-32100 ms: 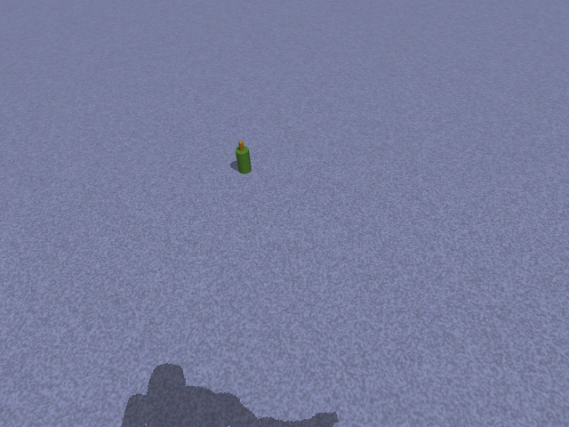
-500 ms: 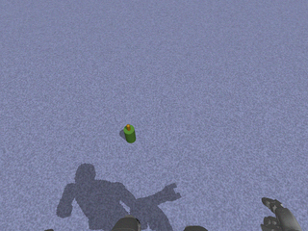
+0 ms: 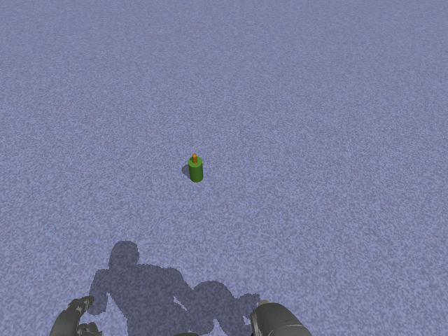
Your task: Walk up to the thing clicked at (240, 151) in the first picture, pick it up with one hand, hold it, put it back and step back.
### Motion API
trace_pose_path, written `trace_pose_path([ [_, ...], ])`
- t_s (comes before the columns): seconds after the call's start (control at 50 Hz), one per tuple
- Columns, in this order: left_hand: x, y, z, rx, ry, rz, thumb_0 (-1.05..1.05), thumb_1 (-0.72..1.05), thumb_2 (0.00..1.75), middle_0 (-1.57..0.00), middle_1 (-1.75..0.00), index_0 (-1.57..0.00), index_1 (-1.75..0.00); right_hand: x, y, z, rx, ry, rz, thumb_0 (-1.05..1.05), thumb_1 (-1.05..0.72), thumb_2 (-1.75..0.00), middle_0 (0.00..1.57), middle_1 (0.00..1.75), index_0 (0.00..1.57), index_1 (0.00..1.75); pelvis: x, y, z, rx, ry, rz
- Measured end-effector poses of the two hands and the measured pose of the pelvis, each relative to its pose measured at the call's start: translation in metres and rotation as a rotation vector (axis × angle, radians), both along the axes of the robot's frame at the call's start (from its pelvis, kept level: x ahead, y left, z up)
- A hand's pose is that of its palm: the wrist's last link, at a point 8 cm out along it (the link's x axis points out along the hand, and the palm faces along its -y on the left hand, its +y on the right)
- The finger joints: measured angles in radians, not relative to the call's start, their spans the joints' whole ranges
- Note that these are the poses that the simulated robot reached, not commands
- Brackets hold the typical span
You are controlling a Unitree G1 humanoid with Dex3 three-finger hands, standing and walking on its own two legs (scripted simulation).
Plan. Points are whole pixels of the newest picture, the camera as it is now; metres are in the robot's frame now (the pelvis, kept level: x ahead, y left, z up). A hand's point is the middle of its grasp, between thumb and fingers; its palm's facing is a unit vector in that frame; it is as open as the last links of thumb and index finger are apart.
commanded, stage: step back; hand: left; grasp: from the side
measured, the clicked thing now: (195, 166) +0.91 +0.12 -0.66
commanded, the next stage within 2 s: stand in 1.44 s
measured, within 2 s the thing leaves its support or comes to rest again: neither
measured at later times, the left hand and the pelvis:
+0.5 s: hand out of the picture -0.10 +0.23 -0.13, palm faces -0.04 -0.90 -0.43, open 7.4 cm; pelvis -0.15 -0.04 +0.01, yaw -4 degrees
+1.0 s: hand out of the picture -0.06 +0.20 -0.14, palm faces +0.01 -0.92 -0.39, open 7.4 cm; pelvis -0.15 -0.07 +0.00, yaw +1 degrees
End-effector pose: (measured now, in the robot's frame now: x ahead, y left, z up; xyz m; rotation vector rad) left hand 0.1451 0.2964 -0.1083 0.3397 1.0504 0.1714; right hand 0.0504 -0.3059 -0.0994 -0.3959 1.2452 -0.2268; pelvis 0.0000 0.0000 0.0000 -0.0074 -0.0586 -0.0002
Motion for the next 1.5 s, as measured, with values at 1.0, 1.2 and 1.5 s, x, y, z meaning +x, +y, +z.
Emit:
trace_pose_path([
  [1.0,-0.216,-0.053,0.012,0.043,0.056,0.06,0.01,0.91,0.9,-0.2,-0.3,-0.2,-0.3,-0.15,-0.074,-0.018,0.044,-0.017,-0.022,0.01,-0.91,-0.9,0.2,0.29,0.2,0.3,-0.146,-0.065,0.0,0.001,0.012,0.01],
  [1.2,-0.212,-0.042,0.012,0.044,0.082,0.105,0.01,0.9,0.9,-0.2,-0.3,-0.2,-0.3,-0.105,-0.057,-0.022,0.064,-0.016,0.043,0.0,-0.91,-0.9,0.2,0.29,0.2,0.29,-0.129,-0.054,0.001,0.011,0.024,0.039],
  [1.5,-0.185,-0.021,0.003,0.005,0.108,0.097,0.01,0.91,0.9,-0.2,-0.3,-0.2,-0.3,-0.066,-0.017,-0.005,0.085,-0.074,0.043,0.01,-0.91,-0.9,0.2,0.29,0.21,0.3,-0.116,-0.034,0.009,0.001,0.024,0.017],
])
